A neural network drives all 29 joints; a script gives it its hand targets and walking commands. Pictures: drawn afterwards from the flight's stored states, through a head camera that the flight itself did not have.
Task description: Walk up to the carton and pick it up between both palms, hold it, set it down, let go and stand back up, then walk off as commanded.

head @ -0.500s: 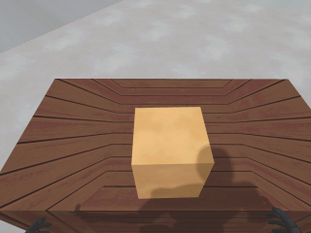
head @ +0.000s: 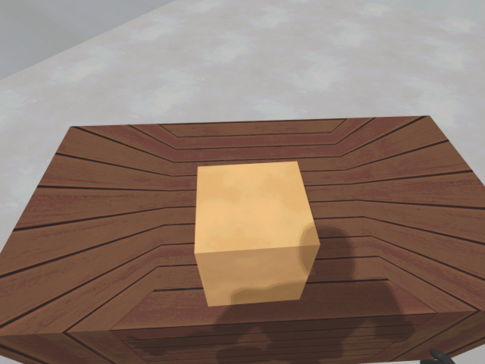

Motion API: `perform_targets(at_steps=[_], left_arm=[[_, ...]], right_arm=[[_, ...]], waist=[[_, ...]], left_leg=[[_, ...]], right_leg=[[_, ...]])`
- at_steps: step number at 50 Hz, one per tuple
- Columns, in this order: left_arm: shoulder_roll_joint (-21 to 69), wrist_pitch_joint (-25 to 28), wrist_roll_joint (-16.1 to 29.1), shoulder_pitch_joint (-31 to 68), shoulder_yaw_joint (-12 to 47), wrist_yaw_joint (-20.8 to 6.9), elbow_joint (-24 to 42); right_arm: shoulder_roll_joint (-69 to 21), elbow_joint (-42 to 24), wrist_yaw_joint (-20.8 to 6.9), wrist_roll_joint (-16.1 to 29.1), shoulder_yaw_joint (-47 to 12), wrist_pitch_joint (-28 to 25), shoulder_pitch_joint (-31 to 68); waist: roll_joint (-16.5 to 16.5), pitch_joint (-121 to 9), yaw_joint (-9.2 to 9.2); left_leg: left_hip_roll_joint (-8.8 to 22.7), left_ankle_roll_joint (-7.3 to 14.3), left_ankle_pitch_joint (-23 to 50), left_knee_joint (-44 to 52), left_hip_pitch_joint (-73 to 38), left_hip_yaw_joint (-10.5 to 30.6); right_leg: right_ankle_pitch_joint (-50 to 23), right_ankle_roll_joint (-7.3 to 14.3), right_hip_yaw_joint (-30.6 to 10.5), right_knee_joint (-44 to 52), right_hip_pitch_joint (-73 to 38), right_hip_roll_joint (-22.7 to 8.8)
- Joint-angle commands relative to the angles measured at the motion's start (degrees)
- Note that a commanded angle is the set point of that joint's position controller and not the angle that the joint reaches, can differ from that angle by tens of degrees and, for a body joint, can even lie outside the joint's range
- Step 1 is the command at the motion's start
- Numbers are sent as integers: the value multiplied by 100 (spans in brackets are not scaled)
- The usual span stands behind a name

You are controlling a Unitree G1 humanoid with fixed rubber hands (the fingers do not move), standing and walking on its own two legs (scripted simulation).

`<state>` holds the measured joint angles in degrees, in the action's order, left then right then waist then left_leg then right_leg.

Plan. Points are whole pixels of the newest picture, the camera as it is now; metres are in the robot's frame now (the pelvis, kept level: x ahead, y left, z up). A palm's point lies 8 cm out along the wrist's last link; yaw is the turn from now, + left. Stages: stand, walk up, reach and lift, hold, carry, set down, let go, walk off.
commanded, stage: walk up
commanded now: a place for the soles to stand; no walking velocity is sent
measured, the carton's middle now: (251, 236) +0.41 -0.01 -0.09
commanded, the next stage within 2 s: none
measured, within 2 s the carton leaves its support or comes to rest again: neither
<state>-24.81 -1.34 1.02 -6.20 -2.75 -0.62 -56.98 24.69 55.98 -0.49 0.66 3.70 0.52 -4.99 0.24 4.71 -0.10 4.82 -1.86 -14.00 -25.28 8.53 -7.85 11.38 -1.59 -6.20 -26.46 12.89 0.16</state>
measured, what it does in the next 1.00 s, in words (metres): stands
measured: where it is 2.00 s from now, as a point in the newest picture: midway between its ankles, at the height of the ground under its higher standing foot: outside the picture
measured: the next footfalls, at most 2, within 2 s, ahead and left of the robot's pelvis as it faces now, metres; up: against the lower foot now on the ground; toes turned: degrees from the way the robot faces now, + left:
none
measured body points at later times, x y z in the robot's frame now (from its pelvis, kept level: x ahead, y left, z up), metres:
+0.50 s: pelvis +0.00 +0.00 +0.00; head +0.02 -0.01 +0.45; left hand +0.12 +0.33 -0.10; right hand +0.10 -0.35 -0.11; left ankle -0.01 +0.14 -0.74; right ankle +0.04 -0.14 -0.74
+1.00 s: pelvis +0.00 +0.00 +0.00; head +0.02 -0.01 +0.45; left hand +0.16 +0.31 -0.10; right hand +0.08 -0.35 -0.11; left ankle +0.00 +0.14 -0.74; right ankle +0.03 -0.14 -0.74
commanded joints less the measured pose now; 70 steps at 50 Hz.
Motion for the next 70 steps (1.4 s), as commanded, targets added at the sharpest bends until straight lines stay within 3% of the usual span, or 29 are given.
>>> perform_targets(at_steps=[1,11,21,29,32,34,37,38,39,40,41,42,43,45,48,50,53,54,56,58,59,60,61,62,63,64,65,67,70], left_arm=[[-1112,55,-5,149,-213,30,302],[-1142,55,-3,172,-218,31,393],[-1132,26,-6,78,-231,30,460],[-1218,42,-2,235,-218,58,557],[-1141,32,18,209,-209,61,552],[-1082,8,22,115,-218,57,545],[-1052,-41,-59,-101,-248,36,579],[-1079,-37,-91,-168,-263,20,590],[-1141,-15,-106,-221,-279,3,591],[-1281,19,-100,-133,-295,-2,620],[-1388,48,-73,110,-287,4,678],[-1426,63,-64,279,-259,21,757],[-1414,65,-61,366,-235,46,788],[-1250,57,3,493,-182,86,781],[-1029,97,58,308,-128,82,626],[-1029,95,53,260,-149,74,517],[-990,54,36,278,-163,71,421],[-1178,-25,7,431,-226,36,470],[-1095,-97,-28,317,-238,15,517],[-1061,-152,-124,230,-275,-27,597],[-1069,-163,-155,124,-292,-54,639],[-1090,-150,-178,32,-305,-80,634],[-1191,-113,-187,33,-328,-94,626],[-1366,-86,-181,166,-346,-94,677],[-1529,-73,-118,378,-349,-71,776],[-1526,-56,-126,404,-348,-33,818],[-1408,-48,-135,449,-347,6,877],[-1122,-68,-120,668,-253,102,926],[-993,-81,-68,797,-184,135,905]], right_arm=[[1151,-348,28,-7,240,-72,204],[1130,-415,14,-5,253,-72,61],[1202,-552,4,-28,288,-53,113],[1110,-569,12,9,262,-43,-208],[1204,-569,16,-13,295,-73,-198],[1293,-615,14,-42,327,-75,-105],[1359,-802,20,-115,351,-69,247],[1324,-848,14,-130,328,-61,305],[1271,-876,0,-124,314,-45,313],[1220,-886,-16,-89,318,-9,245],[1080,-877,-29,-12,292,30,132],[1003,-846,-31,50,251,60,-111],[986,-803,-18,72,214,70,-288],[1059,-680,30,45,179,-1,-550],[1230,-627,47,-12,223,-144,-272],[1191,-581,36,20,218,-167,-237],[1171,-558,36,11,226,-144,-162],[1442,-570,76,6,283,-124,-295],[1541,-677,116,-28,326,-102,-282],[1522,-857,151,-76,310,-81,-84],[1503,-942,158,-106,290,-69,22],[1479,-986,159,-123,269,-52,78],[1435,-993,148,-128,232,-37,-7],[1339,-1008,135,-91,217,-3,-186],[1090,-1013,140,54,140,60,-343],[1054,-1030,188,90,83,116,-444],[1112,-1010,251,70,67,112,-624],[1142,-904,314,34,60,22,-900],[1061,-723,314,-32,33,-100,-1104]], waist=[[-15,-462,3],[107,-481,43],[-120,-424,16],[364,-582,142],[109,-589,93],[-244,-564,52],[-800,-286,-34],[-787,-162,-59],[-583,-103,-88],[-112,-59,-36],[414,-124,78],[670,-292,187],[764,-380,251],[723,-605,291],[174,-729,78],[81,-753,37],[-129,-623,16],[-116,-358,63],[-575,-455,73],[-1005,-328,52],[-1004,-256,-11],[-911,-216,-71],[-648,-221,-69],[91,-274,0],[779,-433,29],[1088,-478,11],[1011,-551,-16],[726,-592,83],[726,-722,142]], left_leg=[[499,469,-89,533,-332,542],[420,440,-108,423,-417,461],[643,570,-183,445,-237,457],[263,390,-50,92,-645,340],[492,483,100,366,-586,412],[889,714,53,641,-343,569],[1561,1125,-103,839,297,730],[1545,1109,-60,679,502,635],[1285,926,-167,360,585,429],[759,614,-349,-168,353,176],[166,373,-331,-679,-64,70],[-72,278,-502,-820,-318,237],[-119,256,-693,-647,-326,366],[99,267,-343,7,-475,527],[487,319,624,457,-639,571],[548,371,870,507,-575,500],[636,457,665,610,-440,507],[834,570,1229,522,-328,620],[1337,963,1491,551,-163,817],[1817,1375,1533,634,290,1070],[1870,1459,1648,498,488,997],[1703,1322,1702,210,641,812],[1306,951,1404,-268,746,581],[537,501,938,-1139,537,181],[-229,279,-148,-1674,415,318],[-422,342,-1894,-2108,694,746],[-454,387,-2349,-2543,803,1225],[-314,341,-2047,-2406,791,1541],[-217,209,-1073,-757,423,1061]], right_leg=[[-666,443,-297,389,261,-417],[-658,479,-504,461,390,-419],[-682,433,-402,85,340,-248],[-793,579,-998,579,619,-474],[-921,485,-683,221,495,-298],[-742,386,-298,-354,323,-65],[532,300,19,-1016,197,-58],[592,328,-7,-904,90,-143],[127,383,-185,-557,6,-220],[-620,469,-608,83,266,-367],[-687,619,-1192,539,704,-493],[-603,791,-1668,801,869,-679],[-484,876,-1793,915,781,-789],[-531,744,-1466,815,462,-737],[-1342,444,-830,401,98,-432],[-1643,389,-613,229,-116,-371],[-1378,353,-474,117,-94,-289],[-1612,335,-366,-278,126,-133],[-1024,250,-144,-869,133,-14],[472,224,50,-1445,150,-29],[793,239,137,-1431,42,-115],[442,282,115,-1104,-173,-200],[-610,358,-182,-539,-367,-302],[-1514,512,-819,248,-149,-582],[-1590,934,-1639,662,157,-942],[-1218,1232,-1923,898,102,-1242],[-1038,1394,-1844,882,5,-1344],[-1539,1326,-1386,623,-222,-1321],[-1827,1080,-904,362,-503,-1200]])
